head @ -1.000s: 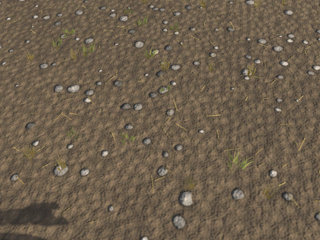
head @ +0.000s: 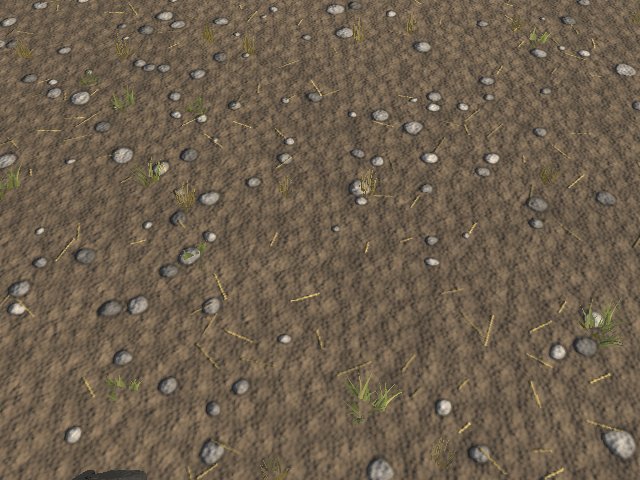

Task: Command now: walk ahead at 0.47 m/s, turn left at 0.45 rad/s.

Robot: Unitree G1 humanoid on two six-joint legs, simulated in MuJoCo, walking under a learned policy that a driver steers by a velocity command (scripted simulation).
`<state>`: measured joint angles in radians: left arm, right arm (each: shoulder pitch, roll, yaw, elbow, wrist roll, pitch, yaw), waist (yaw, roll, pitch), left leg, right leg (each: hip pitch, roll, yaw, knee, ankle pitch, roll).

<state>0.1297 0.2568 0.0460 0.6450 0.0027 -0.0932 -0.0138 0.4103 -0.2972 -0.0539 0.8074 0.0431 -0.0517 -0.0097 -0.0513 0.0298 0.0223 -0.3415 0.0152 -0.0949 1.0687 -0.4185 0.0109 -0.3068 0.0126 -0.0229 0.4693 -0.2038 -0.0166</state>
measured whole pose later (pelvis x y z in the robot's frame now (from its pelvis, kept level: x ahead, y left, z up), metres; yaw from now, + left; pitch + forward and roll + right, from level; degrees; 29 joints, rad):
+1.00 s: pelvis +0.56 +0.12 -0.01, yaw +17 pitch +2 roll +0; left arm 0.15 0.30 0.04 0.67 -0.02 -0.09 -0.05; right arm 0.32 -0.32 -0.04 0.77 0.00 -0.06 0.00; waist -0.03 0.01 0.04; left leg -0.22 -0.05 -0.06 1.05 -0.44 0.02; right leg -0.44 0.07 -0.01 0.57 -0.16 -0.08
